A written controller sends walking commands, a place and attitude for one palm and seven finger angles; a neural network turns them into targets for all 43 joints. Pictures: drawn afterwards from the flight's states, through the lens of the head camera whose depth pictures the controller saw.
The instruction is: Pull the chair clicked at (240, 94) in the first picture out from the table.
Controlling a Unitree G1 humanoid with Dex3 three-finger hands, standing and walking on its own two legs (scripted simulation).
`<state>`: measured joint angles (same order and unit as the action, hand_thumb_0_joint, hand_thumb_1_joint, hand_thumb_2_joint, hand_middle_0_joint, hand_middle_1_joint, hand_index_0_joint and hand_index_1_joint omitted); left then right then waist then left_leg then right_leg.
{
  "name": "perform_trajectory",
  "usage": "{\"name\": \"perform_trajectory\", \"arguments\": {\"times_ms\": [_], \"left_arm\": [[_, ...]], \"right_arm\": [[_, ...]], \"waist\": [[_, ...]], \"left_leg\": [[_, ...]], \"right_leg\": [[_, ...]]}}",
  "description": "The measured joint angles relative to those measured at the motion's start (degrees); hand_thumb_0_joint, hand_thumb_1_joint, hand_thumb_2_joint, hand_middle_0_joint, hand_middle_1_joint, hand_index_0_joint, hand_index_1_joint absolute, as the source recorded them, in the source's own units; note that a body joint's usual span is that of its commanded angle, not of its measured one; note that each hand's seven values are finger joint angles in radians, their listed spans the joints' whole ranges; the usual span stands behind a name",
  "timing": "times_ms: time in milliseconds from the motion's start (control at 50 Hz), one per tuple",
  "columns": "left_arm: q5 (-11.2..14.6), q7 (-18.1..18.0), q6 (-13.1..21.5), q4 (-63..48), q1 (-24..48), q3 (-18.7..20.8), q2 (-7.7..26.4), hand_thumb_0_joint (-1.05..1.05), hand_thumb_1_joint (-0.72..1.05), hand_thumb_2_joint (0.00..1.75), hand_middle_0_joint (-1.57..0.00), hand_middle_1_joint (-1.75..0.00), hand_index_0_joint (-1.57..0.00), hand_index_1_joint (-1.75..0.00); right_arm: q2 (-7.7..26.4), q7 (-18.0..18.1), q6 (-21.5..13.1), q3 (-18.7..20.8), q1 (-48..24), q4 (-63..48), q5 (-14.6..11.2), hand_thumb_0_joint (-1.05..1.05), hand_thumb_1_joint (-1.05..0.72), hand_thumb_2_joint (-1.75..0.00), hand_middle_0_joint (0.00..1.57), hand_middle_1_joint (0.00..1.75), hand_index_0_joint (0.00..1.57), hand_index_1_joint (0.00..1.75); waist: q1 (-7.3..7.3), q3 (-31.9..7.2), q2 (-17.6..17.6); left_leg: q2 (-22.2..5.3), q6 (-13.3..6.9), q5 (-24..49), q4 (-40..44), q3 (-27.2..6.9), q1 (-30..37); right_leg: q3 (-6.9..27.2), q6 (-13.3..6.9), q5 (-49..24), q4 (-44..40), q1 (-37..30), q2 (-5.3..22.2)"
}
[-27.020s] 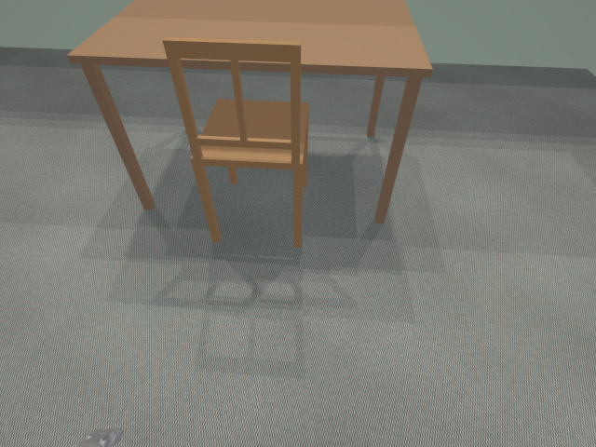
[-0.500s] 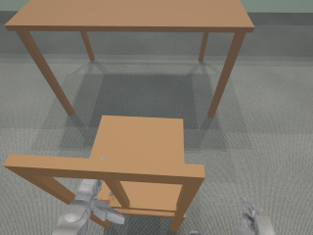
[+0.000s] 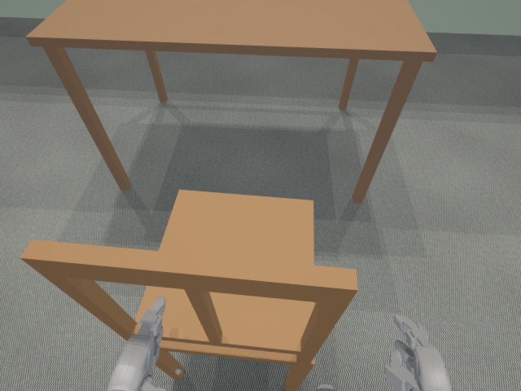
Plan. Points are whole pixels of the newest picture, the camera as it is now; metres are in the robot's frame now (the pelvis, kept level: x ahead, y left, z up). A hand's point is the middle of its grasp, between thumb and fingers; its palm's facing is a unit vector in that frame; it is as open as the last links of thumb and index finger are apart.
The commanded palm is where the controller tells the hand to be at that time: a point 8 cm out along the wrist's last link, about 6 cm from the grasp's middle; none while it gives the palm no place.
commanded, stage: draw the fingers out of the gap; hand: left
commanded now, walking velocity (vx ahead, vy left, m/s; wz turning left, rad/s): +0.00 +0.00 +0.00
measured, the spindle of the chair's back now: (207, 315) +0.25 +0.09 -0.04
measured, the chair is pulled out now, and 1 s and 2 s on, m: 0.60 0.60 0.60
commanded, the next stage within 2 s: draw the hand back to the body in 0.22 s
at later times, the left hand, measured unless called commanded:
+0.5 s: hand out of the picture +0.13 +0.14 +0.01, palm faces +0.06 -1.00 -0.03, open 17.5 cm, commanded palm +0.10 +0.20 +0.03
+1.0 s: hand (95, 384) +0.14 +0.19 +0.08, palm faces +0.09 -0.92 -0.37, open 16.0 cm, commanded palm +0.11 +0.24 +0.13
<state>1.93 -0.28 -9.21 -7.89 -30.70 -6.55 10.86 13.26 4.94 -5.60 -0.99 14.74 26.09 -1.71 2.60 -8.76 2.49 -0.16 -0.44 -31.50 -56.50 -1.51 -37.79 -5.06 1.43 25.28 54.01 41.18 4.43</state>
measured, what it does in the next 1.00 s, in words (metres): stands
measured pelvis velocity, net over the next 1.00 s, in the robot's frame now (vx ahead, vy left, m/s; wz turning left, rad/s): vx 0.00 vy -0.01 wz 0.00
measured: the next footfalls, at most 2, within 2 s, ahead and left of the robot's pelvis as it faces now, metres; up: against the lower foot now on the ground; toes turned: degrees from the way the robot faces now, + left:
none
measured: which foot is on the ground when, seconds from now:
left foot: down 0.00-1.00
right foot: down 0.00-1.00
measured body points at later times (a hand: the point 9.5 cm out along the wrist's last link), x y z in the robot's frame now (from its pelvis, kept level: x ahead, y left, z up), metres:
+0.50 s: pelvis -0.01 +0.00 -0.02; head +0.03 +0.00 +0.43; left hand +0.13 +0.19 +0.02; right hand +0.18 -0.24 -0.07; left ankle -0.04 +0.11 -0.68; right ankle +0.01 -0.14 -0.68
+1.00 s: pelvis +0.00 -0.01 +0.02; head +0.00 -0.03 +0.47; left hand +0.13 +0.23 +0.10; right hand +0.17 -0.24 -0.06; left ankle -0.04 +0.11 -0.68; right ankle +0.01 -0.14 -0.68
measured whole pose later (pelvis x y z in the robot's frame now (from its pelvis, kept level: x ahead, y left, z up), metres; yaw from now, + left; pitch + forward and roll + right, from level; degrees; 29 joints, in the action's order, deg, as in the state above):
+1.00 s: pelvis +0.00 -0.01 +0.02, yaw +0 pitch +6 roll -2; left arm 4.2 -3.5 -2.3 -25.9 -44.5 3.6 20.8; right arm 11.2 8.0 -5.8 -0.5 15.0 29.4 -3.1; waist -0.8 -7.3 5.1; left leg -1.7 0.6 -29.7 -51.5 -2.6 -27.7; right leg -6.4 0.5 23.1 47.8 30.3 2.7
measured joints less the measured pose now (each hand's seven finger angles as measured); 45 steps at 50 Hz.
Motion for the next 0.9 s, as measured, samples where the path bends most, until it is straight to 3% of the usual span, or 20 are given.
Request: {"name": "perform_trajectory", "arguments": {"times_ms": [140,360,480,580,640,680,780,860,900], "left_arm": [[0.5,0.8,-1.6,-2.9,-4.1,0.1,0.3,-0.02,-0.53,0.21,-0.01,0.0,0.0,0.0],[-0.6,1.2,0.8,-8.2,-14.2,-0.7,0.1,-0.01,-0.53,0.21,-0.01,0.0,0.0,0.0],[5.2,1.0,10.4,-13.0,-16.2,1.7,-0.4,-0.02,-0.54,0.21,-0.01,0.0,-0.01,-0.01],[6.9,2.1,20.2,-15.3,-13.6,4.9,-0.5,-0.02,-0.54,0.21,-0.01,0.0,0.0,0.0],[7.5,4.8,25.9,-14.7,-11.8,5.9,-0.2,-0.02,-0.54,0.21,0.0,0.0,0.0,0.0],[7.9,7.2,27.8,-14.3,-11.1,6.6,0.7,-0.02,-0.54,0.21,0.0,0.0,0.0,0.0],[10.3,9.2,23.9,-15.0,-12.3,10.0,3.6,-0.02,-0.54,0.21,-0.01,0.0,-0.01,-0.01],[12.3,9.1,20.4,-15.3,-13.9,11.7,5.1,-0.02,-0.51,0.22,-0.01,-0.01,-0.04,-0.03],[7.8,4.8,16.6,-16.1,-13.6,11.3,7.0,-0.02,-0.48,0.24,-0.02,-0.01,-0.06,-0.04]], "right_arm": [[-0.4,0.4,0.5,0.0,0.3,-1.0,-0.3,0.01,-0.9,-0.9,0.2,0.3,0.2,0.3],[-0.8,0.8,0.7,1.7,0.6,-2.3,-0.7,0.01,-0.9,-0.9,0.2,0.3,0.2,0.3],[-1.2,1.0,-1.7,2.2,0.3,-1.2,-1.0,0.01,-0.9,-0.9,0.2,0.3,0.2,0.3],[-1.8,-0.1,-2.3,2.3,-0.7,1.0,-1.3,0.01,-0.9,-0.9,0.2,0.3,0.2,0.3],[-2.4,-1.2,-2.3,2.5,-1.8,2.0,-1.4,0.01,-0.9,-0.9,0.2,0.3,0.2,0.3],[-2.8,-1.7,-1.8,2.7,-2.4,2.4,-1.6,0.01,-0.9,-0.9,0.2,0.3,0.2,0.3],[-3.3,-1.0,0.1,2.9,-2.4,2.2,-2.7,0.01,-0.9,-0.9,0.2,0.3,0.2,0.3],[-3.0,0.2,-0.8,2.4,-1.6,2.6,-3.1,0.02,-0.9,-0.9,0.2,0.3,0.2,0.3],[-2.8,1.3,-0.6,2.1,-0.8,2.7,-2.4,0.01,-0.9,-0.9,0.2,0.3,0.2,0.3]], "waist": [[0.2,-1.0,0.4],[-0.68,-2.2,0.0],[-1.97,-2.2,-0.4],[-2.5,-2.3,-0.1],[-2.49,-2.2,0.0],[-2.5,-1.7,0.0],[-2.52,-0.4,0.7],[-2.38,-0.4,1.7],[-3.29,-0.1,1.7]], "left_leg": [[-0.2,0.0,-0.4,-1.0,-0.1,-0.7],[-0.3,0.0,-1.6,-3.4,-0.2,-2.6],[-0.4,0.2,-2.3,-6.0,-1.0,-4.9],[-0.5,0.4,-2.6,-7.4,-1.1,-6.0],[-0.7,0.4,-2.9,-8.5,-0.9,-7.0],[-0.8,0.5,-3.0,-8.9,-0.6,-7.2],[-1.0,0.5,-2.5,-7.2,-0.5,-4.2],[-1.0,0.6,-1.3,-4.1,-0.8,-0.9],[-1.3,0.7,-0.7,-1.9,-0.7,1.8]], "right_leg": [[-0.1,0.0,0.2,0.7,0.5,-0.1],[-0.1,-0.1,1.2,2.9,2.4,-0.2],[-0.7,-0.2,1.8,4.9,4.3,-0.2],[-0.8,-0.4,2.0,6.0,5.2,-0.3],[-0.5,-0.4,2.1,7.2,6.4,-0.4],[-0.3,-0.5,2.2,7.7,6.9,-0.6],[-0.2,-0.5,1.7,6.2,4.0,-0.8],[-0.6,-0.6,0.7,3.0,0.4,-0.9],[-0.6,-0.7,0.0,0.8,-2.3,-1.3]]}}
